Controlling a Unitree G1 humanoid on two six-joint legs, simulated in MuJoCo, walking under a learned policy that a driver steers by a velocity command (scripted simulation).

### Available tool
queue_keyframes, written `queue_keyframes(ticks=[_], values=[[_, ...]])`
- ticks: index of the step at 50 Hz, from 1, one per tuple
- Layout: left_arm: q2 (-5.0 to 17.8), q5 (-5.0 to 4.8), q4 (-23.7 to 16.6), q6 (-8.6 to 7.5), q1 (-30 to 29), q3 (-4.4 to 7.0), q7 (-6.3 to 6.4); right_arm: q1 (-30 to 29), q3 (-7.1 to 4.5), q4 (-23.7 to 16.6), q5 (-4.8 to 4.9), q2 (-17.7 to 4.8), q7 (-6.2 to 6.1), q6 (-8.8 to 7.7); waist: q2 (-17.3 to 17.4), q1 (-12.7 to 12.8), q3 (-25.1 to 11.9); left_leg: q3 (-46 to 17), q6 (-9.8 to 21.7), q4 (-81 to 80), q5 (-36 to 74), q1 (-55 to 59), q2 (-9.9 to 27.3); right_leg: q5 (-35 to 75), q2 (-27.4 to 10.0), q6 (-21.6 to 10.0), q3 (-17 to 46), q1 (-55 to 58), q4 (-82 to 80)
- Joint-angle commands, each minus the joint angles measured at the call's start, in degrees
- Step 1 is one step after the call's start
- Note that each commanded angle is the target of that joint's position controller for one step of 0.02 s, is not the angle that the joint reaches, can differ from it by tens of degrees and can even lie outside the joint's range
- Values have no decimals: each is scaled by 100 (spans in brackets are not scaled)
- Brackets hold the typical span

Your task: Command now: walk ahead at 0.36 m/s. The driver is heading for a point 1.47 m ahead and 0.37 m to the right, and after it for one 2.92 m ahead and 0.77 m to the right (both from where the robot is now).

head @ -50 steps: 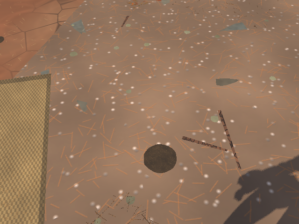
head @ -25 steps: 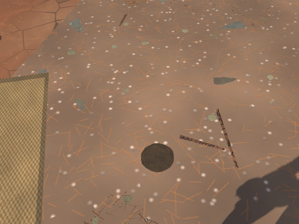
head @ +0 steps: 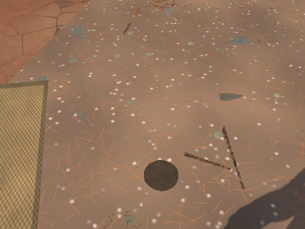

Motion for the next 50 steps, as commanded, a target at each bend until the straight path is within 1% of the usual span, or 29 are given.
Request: queue_keyframes(ticks=[1, 2, 3, 4, 6, 7, 8, 11, 14, 17, 20, 22, 23, 24, 25, 26, 27, 28, 29, 30, 31, 32, 34, 36, 38, 43, 47, 49, 50], values=[[115, 122, -536, -132, -664, -71, -82, 1900, -216, 336, -26, -785, -41, 3, 1428, -887, 56, -1896, 388, -1351, -414, 2367, 1182, -516, -33, -253, -203, -2608, 2063], [31, 36, -759, -243, -687, -58, -69, 2270, -274, 372, -111, -1283, 47, -66, 2125, -844, 67, -4196, 1221, -2203, -1602, 2536, 2167, -1319, 392, -226, -53, -3746, 3439], [331, -73, -814, -332, -813, -9, -80, 1721, -165, 261, -133, -989, 88, -166, 1220, -595, 551, -4274, 1324, -2271, -2162, 2117, 2287, -1008, -67, -337, 401, -4205, 4260], [445, -113, -826, -395, -873, 13, -130, 1219, -82, 74, -120, -721, 121, -227, 885, -424, 830, -3592, 1117, -2272, -1910, 1895, 2015, -312, -318, -435, 476, -4419, 4409], [557, 27, -760, -437, -885, 89, -141, 718, 2, -136, -120, -590, 186, -229, 646, -219, 817, -2379, 763, -2325, -349, 1645, 1511, 575, -621, -394, 317, -4139, 3952], [559, 64, -751, -420, -924, 114, -168, 783, 54, -134, -142, -435, 180, -189, 692, -211, 750, -1871, 638, -2341, 355, 1548, 1281, 829, -694, -332, 219, -3876, 3712], [461, 79, -742, -392, -959, 107, -195, 972, 73, -90, -167, -402, 157, -161, 763, -243, 682, -1532, 617, -2336, 983, 1531, 1137, 1023, -683, -252, 80, -3746, 3575], [244, 109, -980, -318, -1512, 56, -213, 1299, 66, -53, -190, -563, 44, -96, 622, -342, 711, -1052, 737, -2381, 2144, 1501, 1031, 1446, -637, -11, -136, -3845, 2866], [92, 80, -1301, -329, -2318, -32, -240, 1376, 56, -123, -178, -688, -41, -58, 614, -502, 839, -725, 711, -2572, 2151, 1190, 898, 2065, -447, 69, -334, -3390, 1572], [123, 42, -1490, -340, -2783, -64, -314, 1639, 25, -59, -113, -732, -67, -44, 655, -572, 986, -628, 747, -2649, 2119, 1385, 1040, 2302, -312, -8, -398, -3141, 890], [233, 31, -1657, -392, -2964, -48, -412, 1623, -38, -42, -64, -786, -87, 13, 661, -414, 973, -550, 683, -2348, 2752, 2002, 1293, 2079, -269, -236, -304, -3051, 492], [474, 41, -1591, -417, -2513, 61, -431, 1451, -104, -116, -101, -933, -95, 73, 839, -70, 517, -473, 566, -1668, 4501, 2334, 1360, 1708, -18, -420, -433, -2279, 474], [672, 33, -1423, -410, -1858, 171, -407, 1357, -129, -153, -141, -984, -93, 129, 964, 283, 50, -378, 493, -882, 5546, 2347, 1284, 1549, 190, -548, -567, -1433, 532], [914, 11, -1116, -379, -838, 309, -360, 1250, -102, -228, -176, -928, -80, 171, 936, 761, -550, -217, 332, 327, 5718, 1866, 1035, 1647, 210, -720, -552, -52, 494], [1322, 90, -897, -337, 202, 413, -290, 1324, -8, -386, -271, -711, -58, 160, 242, 996, -1391, -88, 194, 2185, 3700, 373, 669, 1382, -955, -1078, 848, 1871, 666], [1486, 159, -746, -327, 479, 423, -349, 2188, 231, -336, -191, 252, 50, 20, -1447, 426, -2369, -501, -108, 4163, -1149, -1647, -513, -231, -2268, -2057, 3885, 3511, -307], [927, 132, -759, -341, 221, 275, -349, 1638, 85, -341, -18, -408, 79, -157, -849, 626, -1840, -1162, 55, 4836, -1401, -2239, -283, -620, -2036, -1757, 4193, 3059, -936], [736, 121, -851, -376, -371, 212, -331, 989, -15, -595, 135, -737, 83, -256, -611, 471, -844, -941, 146, 4913, -920, -2599, 2, -169, -1903, -1502, 3231, 2125, -1051], [619, 145, -964, -420, -899, 165, -344, 656, -24, -680, 116, -773, 27, -295, 60, 257, -407, -813, 156, 4643, -333, -2316, 326, 682, -1730, -1379, 2491, 1121, -1209], [474, 208, -985, -456, -1146, 127, -375, 531, -83, -699, 37, -749, -22, -264, 216, 61, -134, -739, 135, 4345, -15, -2027, 519, 1300, -1522, -1294, 1910, 382, -1340], [344, 270, -941, -483, -1216, 85, -394, 696, -93, -697, -2, -624, -33, -187, 42, -151, -124, -788, 137, 4148, 173, -1646, 686, 1476, -1342, -1243, 1531, -28, -1500], [277, 258, -883, -489, -1193, 69, -412, 796, -89, -691, -12, -484, -41, -112, -69, -237, -71, -761, 119, 3961, 214, -1503, 734, 1516, -1240, -1262, 1327, -246, -1648], [373, 216, -747, -502, -1004, 77, -371, 684, -99, -775, -29, -412, -59, -5, -131, -310, 167, -658, 38, 3556, 280, -1618, 828, 1628, -1172, -1320, 983, -571, -1882], [579, 223, -667, -493, -782, 119, -278, 163, -121, -998, -95, -491, -74, 31, -56, -233, 375, -600, -117, 2989, 761, -2096, 905, 1718, -1183, -1365, 833, -566, -2038], [661, 216, -614, -449, -558, 135, -195, -331, -123, -1179, -131, -502, -57, 12, -3, -103, 451, -554, -205, 2222, 1421, -2423, 895, 1853, -1130, -1292, 676, -368, -2067], [783, 125, -463, -378, -2, 149, -124, -1386, -31, -1479, -76, -373, 63, -65, -27, 260, 542, -217, -221, 514, 2464, -2066, 528, 1943, -966, -1048, 223, -10, -2008], [819, 93, -286, -249, 339, 186, -102, -1889, -13, -1748, -27, -463, 212, -114, -67, 336, 642, -279, -54, -24, 2005, -2302, 419, 2195, -1358, -994, 320, 939, -1597], [901, 92, -292, -184, 256, 227, -81, -1718, -62, -1774, -20, -620, 268, -144, -173, 141, 492, -232, 103, -183, 1562, -1962, 307, 2824, -1498, -883, 348, 1253, -1245], [957, 97, -332, -156, 125, 244, -76, -1377, -126, -1705, -24, -757, 273, -156, -270, -83, 266, -96, 202, -237, 1382, -1404, 141, 3695, -1453, -808, 278, 1283, -841]])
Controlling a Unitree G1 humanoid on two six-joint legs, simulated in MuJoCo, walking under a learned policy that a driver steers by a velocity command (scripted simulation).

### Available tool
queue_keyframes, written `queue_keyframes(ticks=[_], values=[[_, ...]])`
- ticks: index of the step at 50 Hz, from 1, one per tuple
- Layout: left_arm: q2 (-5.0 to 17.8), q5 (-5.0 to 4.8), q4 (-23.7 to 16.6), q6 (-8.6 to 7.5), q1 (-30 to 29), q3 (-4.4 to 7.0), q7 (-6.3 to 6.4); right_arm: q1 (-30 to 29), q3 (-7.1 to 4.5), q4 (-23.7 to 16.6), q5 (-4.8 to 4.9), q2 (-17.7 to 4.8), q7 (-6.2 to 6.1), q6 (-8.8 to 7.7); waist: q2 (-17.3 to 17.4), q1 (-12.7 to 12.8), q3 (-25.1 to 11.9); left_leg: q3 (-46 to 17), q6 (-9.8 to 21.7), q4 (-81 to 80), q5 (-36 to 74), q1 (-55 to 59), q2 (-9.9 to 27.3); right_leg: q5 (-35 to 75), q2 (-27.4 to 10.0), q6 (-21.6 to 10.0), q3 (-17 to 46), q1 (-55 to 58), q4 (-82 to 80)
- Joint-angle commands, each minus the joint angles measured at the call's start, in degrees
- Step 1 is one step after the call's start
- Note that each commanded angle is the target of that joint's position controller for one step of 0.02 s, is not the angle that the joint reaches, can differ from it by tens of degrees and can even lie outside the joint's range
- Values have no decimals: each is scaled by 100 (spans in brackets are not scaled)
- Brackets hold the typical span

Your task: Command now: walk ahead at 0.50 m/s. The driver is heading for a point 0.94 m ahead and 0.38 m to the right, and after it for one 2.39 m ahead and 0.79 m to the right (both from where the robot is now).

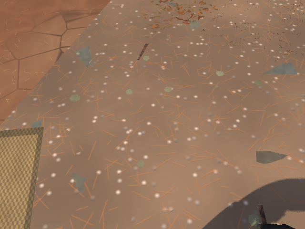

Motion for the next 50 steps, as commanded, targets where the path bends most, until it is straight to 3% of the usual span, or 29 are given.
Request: queue_keyframes(ticks=[1, 2, 3, 4, 5, 6, 7, 8, 10, 13, 16, 19, 24, 27, 28, 29, 30, 31, 32, 33, 34, 35, 36, 37, 39, 41, 45, 48, 50], values=[[961, 11, -236, 65, -157, 191, 42, 747, -330, -122, 5, -933, 23, -111, -628, -860, -408, 245, 329, -224, -366, 1353, -330, 4553, -1496, -702, 461, -91, 1340], [772, 78, -344, 70, -158, 104, 46, 1840, -469, 166, -39, -1282, -26, -102, -416, -1266, -1189, -207, 614, -2, -252, 3041, 94, 4032, -1190, -523, 234, -949, 2765], [95, 106, -430, -39, 527, -102, -21, 2599, -624, 327, -144, -1885, -51, -60, 905, -1097, -2121, -2799, 1548, -244, -1083, 5434, 1606, 1632, -244, -75, -42, -3360, 5117], [202, 27, -345, -192, 449, -101, -50, 2648, -490, 346, -103, -1459, -32, -41, 1163, -1151, -2451, -4349, 1749, -1167, -1602, 5732, 1951, -1249, 54, -91, 784, -4269, 6045], [777, -143, -498, -292, -95, 55, -74, 2146, -375, 275, -62, -1131, -36, -56, 844, -1083, -1539, -3550, 1395, -1250, -1756, 5026, 1739, -1025, -324, -219, 951, -4802, 6435], [826, -184, -604, -330, -488, 65, -55, 1614, -312, 132, -71, -934, -45, -58, 473, -920, -952, -2712, 1199, -1367, -1375, 4128, 1519, -473, -655, -275, 775, -4776, 6255], [759, -134, -601, -302, -647, 88, -14, 1232, -255, 82, -108, -736, -30, -69, 154, -747, -530, -2054, 1082, -1591, -929, 3296, 1315, -46, -876, -251, 692, -4539, 5872], [682, -90, -557, -209, -563, 128, 17, 1041, -209, 73, -155, -579, -16, -106, 228, -547, -345, -1565, 940, -1800, -695, 2758, 1106, 249, -1063, -241, 742, -4161, 5543], [384, -88, -464, -26, -330, 109, 27, 1055, -218, 178, -191, -558, 0, -153, 308, -390, -228, -1033, 926, -2102, -415, 2235, 965, 498, -1114, -187, 758, -3760, 5334], [373, -78, -619, 77, -652, 155, 52, 1299, -281, 345, -236, -754, -93, -193, 188, -391, 28, -462, 944, -2304, 60, 2242, 960, 1162, -1065, -98, 963, -4276, 4831], [354, -28, -786, 37, -1070, 181, 2, 1383, -283, 392, -232, -799, -194, -174, 140, -464, 110, 39, 805, -2366, 285, 2464, 884, 2094, -943, -52, 985, -4515, 3883], [233, 4, -998, 10, -1652, 122, -99, 1508, -285, 430, -188, -873, -268, -150, 86, -658, 268, 470, 680, -2467, 286, 2589, 850, 2683, -877, -59, 584, -4367, 3003], [150, -7, -1486, 11, -2410, 53, -280, 2011, -339, 625, -104, -974, -316, 46, -24, -903, 502, 761, 631, -2007, 1000, 3810, 1222, 2111, -791, -236, 236, -4888, 2369], [317, -32, -1685, 22, -2287, 130, -395, 1817, -402, 518, -68, -1170, -368, 183, 220, -640, 238, 1014, 466, -1178, 3171, 4081, 1302, 1270, -438, -488, -233, -4245, 2282], [459, -35, -1662, 39, -1945, 208, -405, 1745, -427, 466, -65, -1253, -399, 228, 364, -419, -35, 1093, 397, -584, 4137, 4057, 1277, 992, -208, -605, -413, -3675, 2342], [696, -55, -1525, 48, -1236, 343, -395, 1640, -434, 410, -62, -1300, -420, 275, 373, -15, -434, 1191, 282, 401, 4559, 3826, 1151, 1022, 34, -772, -497, -2702, 2167], [1092, -60, -1308, 69, -281, 549, -308, 1580, -409, 323, -56, -1283, -433, 266, 141, 460, -936, 1253, 56, 1817, 3715, 2896, 898, 1320, 4, -1037, -71, -1085, 1799], [1735, -63, -1218, 111, 235, 711, -179, 1995, -221, 87, -236, -662, -348, 137, -1190, 204, -1558, 1164, -288, 3967, -387, 551, 130, 1196, -1449, -1835, 2457, 1072, 1742], [1704, -30, -1345, 52, 227, 630, -189, 1958, -104, -84, -127, -478, -237, -144, -1360, 49, -2323, -134, -353, 5190, -3464, -845, -764, 603, -2319, -2600, 5164, 2051, 657], [1265, 34, -1340, 16, 179, 511, -182, 1217, -221, -249, 106, -889, -154, -331, -874, 302, -1816, -662, -184, 5310, -3073, -1488, -379, 687, -2097, -2200, 4466, 1821, 449], [1012, 9, -1383, -25, -181, 446, -170, 969, -212, -341, 153, -907, -141, -411, -586, 139, -1141, -579, -68, 4877, -2524, -1551, -105, 1058, -1870, -1941, 3564, 1000, 444], [829, -10, -1499, -40, -644, 386, -178, 951, -241, -280, 27, -897, -188, -411, -122, -159, -715, -532, -94, 4330, -2177, -1182, 128, 1570, -1610, -1747, 2925, 39, 378], [658, 17, -1608, -43, -955, 328, -167, 1014, -307, -259, -82, -968, -225, -343, -122, -380, -494, -513, -158, 3918, -1973, -726, 274, 2030, -1425, -1656, 2505, -676, 247], [621, 50, -1678, -39, -1065, 304, -147, 1102, -329, -281, -118, -947, -224, -252, -219, -528, -431, -520, -228, 3713, -1868, -386, 334, 2220, -1303, -1644, 2355, -1115, 110], [786, 27, -1707, -52, -1028, 342, -87, 1135, -318, -353, -175, -789, -240, -127, -295, -623, -334, -395, -420, 3191, -1673, -206, 321, 2647, -1178, -1672, 2048, -1603, -28], [975, 12, -1694, -52, -844, 394, -1, 741, -288, -528, -208, -697, -267, -75, -357, -539, -187, -289, -585, 2417, -1083, -275, 218, 2794, -1024, -1591, 1776, -1861, -84], [1003, -35, -1655, 27, -504, 408, 73, -109, -199, -799, -151, -516, -205, -112, -621, -174, -101, -214, -612, 601, 370, 190, -177, 2079, -686, -1214, 1544, -2061, 67], [984, -69, -1581, 66, -253, 406, 81, -439, -227, -981, -63, -670, -138, -162, -724, -47, -95, -347, -548, 70, 485, 357, -308, 1640, -875, -1125, 1958, -1749, 318], [949, -69, -1584, 98, -220, 401, 109, -395, -283, -1021, -54, -848, -89, -219, -784, -123, -128, -482, -434, -182, 148, 445, -318, 1496, -1044, -1053, 2339, -1359, 669]])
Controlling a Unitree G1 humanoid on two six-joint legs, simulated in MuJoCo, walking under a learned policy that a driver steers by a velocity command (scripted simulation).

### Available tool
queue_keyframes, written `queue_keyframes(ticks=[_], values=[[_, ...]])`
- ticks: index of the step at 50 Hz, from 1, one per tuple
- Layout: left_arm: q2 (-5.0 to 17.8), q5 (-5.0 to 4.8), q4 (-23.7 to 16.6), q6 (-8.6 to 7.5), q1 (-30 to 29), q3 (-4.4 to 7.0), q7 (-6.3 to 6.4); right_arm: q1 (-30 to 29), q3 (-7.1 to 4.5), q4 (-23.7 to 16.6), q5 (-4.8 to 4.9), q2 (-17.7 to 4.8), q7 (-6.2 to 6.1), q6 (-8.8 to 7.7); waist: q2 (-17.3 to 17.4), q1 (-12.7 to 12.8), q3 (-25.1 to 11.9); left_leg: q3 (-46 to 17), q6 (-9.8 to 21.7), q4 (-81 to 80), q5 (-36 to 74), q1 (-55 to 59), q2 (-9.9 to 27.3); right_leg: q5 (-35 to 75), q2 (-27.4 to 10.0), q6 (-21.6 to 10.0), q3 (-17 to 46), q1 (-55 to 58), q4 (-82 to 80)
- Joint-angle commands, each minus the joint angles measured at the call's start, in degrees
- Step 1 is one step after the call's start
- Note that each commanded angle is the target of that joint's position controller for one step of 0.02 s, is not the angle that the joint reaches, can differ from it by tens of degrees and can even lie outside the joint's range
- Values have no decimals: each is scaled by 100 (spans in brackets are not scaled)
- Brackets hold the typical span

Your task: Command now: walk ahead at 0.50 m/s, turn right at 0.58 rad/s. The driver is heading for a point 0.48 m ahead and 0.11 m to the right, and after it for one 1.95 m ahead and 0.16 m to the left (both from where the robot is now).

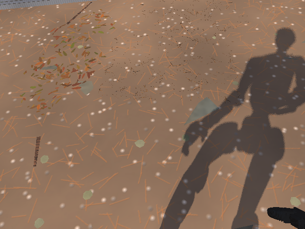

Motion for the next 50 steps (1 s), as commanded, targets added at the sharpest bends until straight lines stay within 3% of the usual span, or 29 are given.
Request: queue_keyframes(ticks=[1, 3, 4, 5, 6, 7, 8, 9, 10, 13, 16, 21, 25, 28, 29, 30, 31, 32, 33, 34, 35, 36, 37, 40, 43, 47, 50], values=[[881, 2, -284, -8, 72, 223, 65, -297, -192, -486, 42, -694, 57, -169, -927, -198, -146, 58, 161, -275, -326, 772, -179, 1356, -1447, -691, 1310, -145, -55], [739, 33, -381, 14, -81, 175, 63, 502, -299, -297, -1, -867, 33, -230, -984, -633, -463, 193, 420, -574, -487, 1871, -192, 1794, -1181, -480, 1305, -210, 669], [441, 91, -494, -8, -140, 59, 30, 1293, -380, -214, -111, -1126, -5, -254, -629, -999, -1170, -406, 757, -408, -642, 3247, 517, 1495, -849, -281, 943, -757, 1988], [66, -24, -639, -65, 600, -51, 30, 2047, -521, -70, -210, -1643, -30, -187, 984, -853, -2086, -2741, 1654, -687, -1636, 5431, 1883, -388, -11, 159, 126, -2714, 4010], [442, -87, -626, -91, 735, -36, 28, 2089, -447, -31, -63, -1292, 11, -138, 1541, -823, -2086, -4136, 1845, -1196, -2913, 5581, 2304, -1621, -287, 231, 133, -3723, 5032], [919, -95, -609, -63, 286, 86, 23, 1767, -321, -150, -17, -828, -4, -99, 799, -938, -1247, -3357, 1580, -1317, -3266, 4876, 2070, -1151, -583, 259, 169, -4038, 5410], [950, -35, -688, -24, -126, 104, 28, 1480, -264, -202, -49, -679, -21, -40, 328, -901, -740, -2488, 1368, -1355, -2727, 4127, 1821, -706, -802, 286, -72, -3941, 5399], [872, 29, -771, -12, -357, 113, 14, 1249, -218, -167, -79, -563, -19, -6, 189, -785, -325, -1867, 1307, -1515, -2078, 3431, 1568, -402, -962, 297, -126, -3791, 5105], [785, 29, -797, 18, -370, 135, -11, 1129, -177, -144, -112, -467, -27, -10, 309, -640, -173, -1393, 1231, -1658, -1653, 3018, 1382, -204, -1134, 284, -132, -3552, 4871], [463, -20, -883, 123, -349, 84, -55, 1124, -223, -34, -68, -556, -13, -75, 385, -532, -52, -549, 1314, -2034, -946, 2619, 1251, 92, -1283, 330, -311, -3362, 4481], [390, 20, -1047, 144, -635, 57, -71, 1216, -302, 73, -69, -762, -28, -89, 180, -550, -39, -6, 1410, -2151, -250, 2827, 1330, 696, -1341, 421, -308, -3645, 3850], [249, 23, -1240, 63, -1433, -23, -245, 1387, -339, 204, -27, -943, -80, 23, 99, -839, 147, 974, 1173, -2125, 131, 3083, 1157, 1916, -1223, 365, -753, -3362, 2299], [275, -4, -1504, 64, -1956, -33, -373, 1672, -397, 343, 79, -1142, -83, 152, 117, -960, 359, 1257, 1060, -1929, 482, 3657, 1378, 1526, -1091, 174, -1069, -3308, 1641], [505, 57, -1541, 92, -1614, 96, -396, 1709, -453, 382, 175, -1357, -114, 255, 330, -587, -8, 1506, 939, -902, 2990, 3884, 1436, 623, -603, -176, -1442, -2308, 1413], [673, 64, -1365, 98, -890, 216, -366, 1703, -424, 428, 195, -1350, -119, 285, 264, -113, -398, 1614, 862, -23, 3523, 3682, 1337, 793, -369, -368, -1495, -1240, 1053], [952, 51, -1069, 114, 85, 375, -274, 1748, -324, 461, 153, -1153, -124, 273, 78, 374, -880, 1723, 695, 1158, 2945, 2798, 1133, 1252, -362, -559, -1266, 409, 825], [1532, 76, -917, 131, 722, 472, -147, 1926, -101, 257, -99, -517, -74, 216, -1185, 311, -1506, 1743, 406, 3285, -986, 714, 574, 1392, -1855, -1070, 901, 2415, 871], [1666, 95, -1052, 48, 660, 405, -170, 2218, 5, 222, 47, -428, -3, 51, -1628, 74, -2542, 592, 307, 4762, -3797, -445, -221, 775, -3036, -1942, 3624, 3084, -82], [1184, 138, -999, -17, 535, 267, -221, 1566, -172, 168, 305, -1008, 46, -20, -777, 343, -2024, 49, 354, 5039, -3433, -929, 68, 783, -2857, -1594, 2844, 2630, -253], [1033, 144, -928, -63, 256, 210, -227, 1224, -153, 40, 366, -966, 65, -43, -794, 209, -1195, 122, 415, 4757, -2992, -1042, 275, 1136, -2619, -1343, 1794, 1755, -291], [848, 133, -883, -101, -145, 148, -231, 1166, -145, 104, 243, -873, 25, -21, -466, -67, -787, 133, 401, 4297, -2534, -796, 539, 1410, -2338, -1106, 1158, 945, -399], [635, 154, -884, -144, -431, 86, -237, 1255, -184, 164, 160, -891, 10, 52, -619, -269, -529, 86, 363, 4001, -2227, -495, 665, 1697, -2142, -1000, 679, 360, -585], [554, 183, -877, -192, -597, 65, -234, 1507, -189, 270, 167, -833, 17, 155, -717, -440, -457, 25, 329, 3910, -1953, -139, 723, 1686, -2038, -933, 356, -27, -830], [586, 236, -696, -366, -668, 99, -200, 1595, -169, 334, 168, -582, -21, 353, -597, -583, -210, -66, 182, 3585, -1404, -156, 661, 2063, -1990, -915, -325, -408, -1285], [585, 278, -512, -389, -532, 107, -106, 1232, -166, 223, 138, -486, -28, 353, -544, -486, 21, -206, 99, 2807, -543, -635, 544, 2273, -1888, -764, -918, -181, -1405], [702, 235, -375, -368, -445, 124, -35, 638, -84, 38, 97, -294, 103, 294, -501, -248, 241, 193, 182, 1455, 460, -518, 411, 2251, -1841, -553, -1524, 58, -1529], [798, 170, -176, -281, -131, 170, -2, 167, -24, -213, 87, -207, 211, 287, -423, -33, 455, 412, 336, 895, 303, -771, 358, 2505, -2064, -521, -1713, 673, -1379]])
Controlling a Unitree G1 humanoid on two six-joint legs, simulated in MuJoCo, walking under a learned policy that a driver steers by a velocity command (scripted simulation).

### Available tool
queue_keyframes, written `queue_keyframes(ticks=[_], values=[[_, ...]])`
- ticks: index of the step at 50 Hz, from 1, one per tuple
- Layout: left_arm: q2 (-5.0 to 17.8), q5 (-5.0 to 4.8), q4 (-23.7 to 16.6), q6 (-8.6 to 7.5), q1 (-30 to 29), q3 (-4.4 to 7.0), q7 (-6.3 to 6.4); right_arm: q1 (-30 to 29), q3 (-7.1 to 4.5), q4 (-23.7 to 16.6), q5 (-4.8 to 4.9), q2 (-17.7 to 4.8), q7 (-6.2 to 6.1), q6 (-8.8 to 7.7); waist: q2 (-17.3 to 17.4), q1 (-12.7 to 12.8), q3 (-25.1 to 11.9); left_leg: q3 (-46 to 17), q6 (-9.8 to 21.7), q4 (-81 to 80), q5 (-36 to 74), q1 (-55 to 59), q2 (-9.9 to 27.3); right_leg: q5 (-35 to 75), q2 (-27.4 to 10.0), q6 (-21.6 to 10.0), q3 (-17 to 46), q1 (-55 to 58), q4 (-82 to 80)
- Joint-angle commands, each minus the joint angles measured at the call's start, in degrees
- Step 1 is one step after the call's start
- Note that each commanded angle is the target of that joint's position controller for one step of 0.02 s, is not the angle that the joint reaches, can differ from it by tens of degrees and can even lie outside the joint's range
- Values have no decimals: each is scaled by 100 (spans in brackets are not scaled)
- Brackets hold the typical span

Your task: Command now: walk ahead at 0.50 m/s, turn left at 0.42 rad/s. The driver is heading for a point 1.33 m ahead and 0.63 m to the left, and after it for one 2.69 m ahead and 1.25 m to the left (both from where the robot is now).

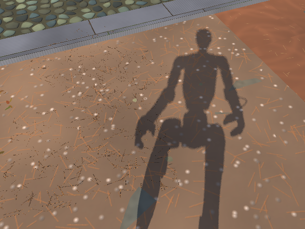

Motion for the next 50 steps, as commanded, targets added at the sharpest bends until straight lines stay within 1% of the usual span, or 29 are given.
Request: queue_keyframes(ticks=[1, 3, 5, 6, 7, 8, 9, 10, 11, 12, 13, 14, 17, 22, 25, 27, 29, 30, 31, 32, 33, 34, 35, 36, 37, 39, 42, 46, 50], values=[[950, -78, -178, 21, 76, 255, 61, -826, 17, -672, -12, -200, 125, -93, -476, 191, 511, 250, 162, -482, -112, -281, -30, 2508, -1806, -688, 221, 77, -281], [1048, -126, -134, 127, 61, 287, 93, -902, -2, -839, -6, -258, 209, -94, -560, 121, 466, 471, 328, -641, -657, -226, -160, 3373, -1919, -597, 106, 432, 94], [1237, -149, -170, 218, -82, 332, 154, -575, -98, -893, 1, -452, 239, -61, -806, -154, 83, 840, 562, -608, -1272, 494, -544, 5369, -1909, -445, -44, 576, 874], [1309, -157, -189, 268, -155, 341, 182, -55, -200, -816, 13, -640, 226, -40, -879, -464, -241, 965, 710, -604, -1500, 1187, -783, 6091, -1846, -356, -108, 506, 1639], [1306, -188, -209, 290, -271, 319, 202, 817, -368, -630, 22, -940, 165, -33, -772, -970, -697, 943, 926, -983, -1184, 2491, -1011, 5935, -1636, -175, -235, 21, 2829], [1094, -95, -294, 225, -151, 225, 214, 1591, -548, -499, 19, -1445, 34, 28, -108, -1257, -1239, -277, 1264, -1166, -1001, 4194, -340, 4008, -1344, 90, -242, -1326, 4583], [211, 60, -555, 48, 499, -44, 89, 1390, -595, -556, 32, -1911, 19, -28, 1267, -467, -1760, -3621, 2433, -1709, -1788, 6071, 1071, -1667, -26, 457, 525, -3916, 6569], [717, -151, -604, -186, -169, 10, -12, 1615, -462, -671, -4, -1420, 39, -79, 543, -981, -2301, -4450, 2464, -2423, -2273, 6418, 1254, -1794, -64, 316, 1694, -4560, 7023], [928, -339, -773, -295, -689, 66, -59, 1400, -390, -651, -33, -1141, 36, -126, 294, -1016, -1461, -3590, 2166, -2531, -1961, 5866, 1110, -1277, -342, 171, 1698, -4957, 6837], [863, -262, -793, -351, -798, 35, -28, 1024, -344, -713, 1, -994, 28, -147, -220, -747, -922, -2908, 1963, -2525, -1429, 4973, 861, -793, -604, 111, 1647, -4794, 6298], [901, -100, -746, -341, -830, 77, 13, 653, -287, -798, -6, -803, 13, -141, -340, -513, -564, -2374, 1836, -2583, -797, 4166, 641, -564, -763, 152, 1589, -4441, 5810], [945, -50, -735, -275, -701, 117, 14, 467, -238, -916, -87, -697, -16, -144, -210, -316, -485, -2101, 1819, -2708, -325, 3646, 512, -391, -868, 197, 1625, -4031, 5610], [762, 16, -753, -80, -587, 91, 33, 419, -267, -970, -70, -820, -93, -162, -144, -144, -331, -1609, 1828, -2926, 375, 2897, 310, -118, -882, 459, 1449, -3747, 4871], [469, 7, -1007, -69, -1619, -52, 0, 751, -323, -867, 8, -1000, -238, -80, 137, -519, -158, -1029, 1369, -2801, -88, 2433, -216, 1727, -484, 666, 1275, -3324, 2658], [578, -91, -1130, -132, -2048, -32, -81, 1046, -333, -770, 32, -1021, -255, -18, 246, -709, -159, -1403, 1264, -2590, -602, 2665, -83, 2035, -279, 634, 1337, -3087, 1983], [738, -110, -1159, -186, -2072, 29, -130, 1129, -323, -746, 42, -961, -273, 18, 299, -671, -173, -1799, 1195, -2270, -846, 3052, 62, 1764, -245, 522, 1480, -3032, 1666], [876, -128, -1117, -248, -1816, 104, -150, 1031, -337, -780, 21, -961, -288, 44, 474, -479, -187, -2122, 1097, -1932, -779, 3250, 171, 1294, -245, 337, 1497, -2722, 1528], [949, -119, -1006, -280, -1396, 165, -132, 917, -313, -827, 15, -879, -285, 53, 506, -226, -318, -2108, 983, -1608, -580, 3198, 39, 1313, -225, 195, 1401, -2156, 1294], [1138, -37, -911, -314, -785, 252, -95, 864, -228, -904, -15, -643, -264, 32, 374, 81, -807, -1857, 791, -751, -469, 2917, -251, 1290, -581, -55, 1635, -1070, 1333], [1473, 23, -844, -301, 106, 330, -41, 975, -100, -1033, -133, -311, -261, 14, -416, 356, -1651, -1258, 546, 906, -1735, 2119, -707, 976, -1629, -393, 2739, 449, 1396], [1805, 51, -608, -221, 396, 408, -100, 1812, -39, -1195, 86, -160, -254, -36, -2521, -110, -2047, -754, 256, 2553, -3999, 87, -1222, -502, -2723, -1302, 5554, 1787, 743], [1180, -74, -761, -196, 168, 278, -110, 1662, -149, -983, 132, -803, -274, -21, -1598, 71, -1476, -902, 167, 3197, -3632, -494, -741, -1668, -2636, -1147, 5540, 1417, 510], [885, -88, -798, -147, -50, 191, -70, 1007, -225, -1070, 72, -1044, -262, 14, -1052, 226, -804, -714, 129, 3299, -3073, -604, -571, -1410, -2378, -891, 4507, 737, 480], [821, -30, -813, -109, -295, 142, -62, 728, -225, -1129, 8, -959, -263, 39, -656, 125, -459, -569, 97, 3181, -2680, -393, -384, -608, -2134, -776, 3803, 62, 396], [717, -11, -759, -87, -439, 109, -52, 549, -240, -1206, -36, -881, -238, 38, -646, 36, -182, -565, 83, 2924, -2435, -298, -235, -14, -1929, -761, 3299, -393, 279], [639, 1, -678, -119, -509, 82, -31, 649, -223, -1236, 51, -663, -173, 83, -929, -130, -103, -450, 75, 2647, -2233, 53, -42, 530, -1706, -726, 2584, -825, 19], [826, -37, -499, -165, -448, 146, -25, 427, -164, -1362, 22, -454, -158, 148, -796, -151, 14, -344, -25, 2180, -1981, -169, 55, 1188, -1781, -883, 1984, -890, -238], [1016, -33, -340, -107, -450, 195, 0, 39, -115, -1427, 15, -384, -81, 116, -668, -58, 55, -187, -76, 1102, -954, -212, 76, 1870, -1711, -808, 1152, -643, -291], [1185, -95, -153, -15, -194, 221, 26, -685, -48, -1608, 19, -254, 66, 51, -613, 219, 265, 236, 61, -61, -344, 106, -62, 2040, -1692, -626, 547, -400, -242]])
